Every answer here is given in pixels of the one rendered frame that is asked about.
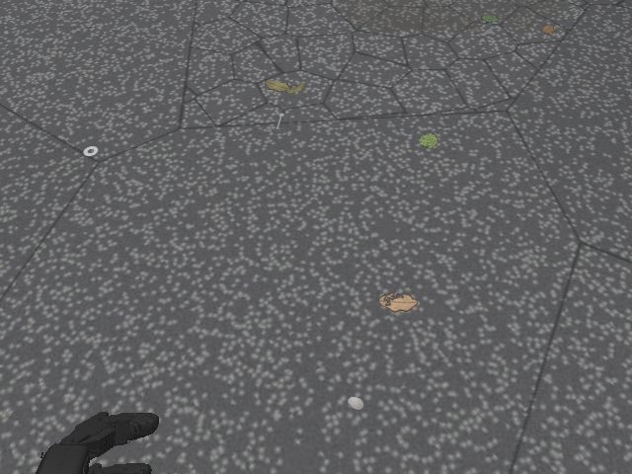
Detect robot left hand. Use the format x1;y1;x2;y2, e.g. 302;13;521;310
36;412;159;474

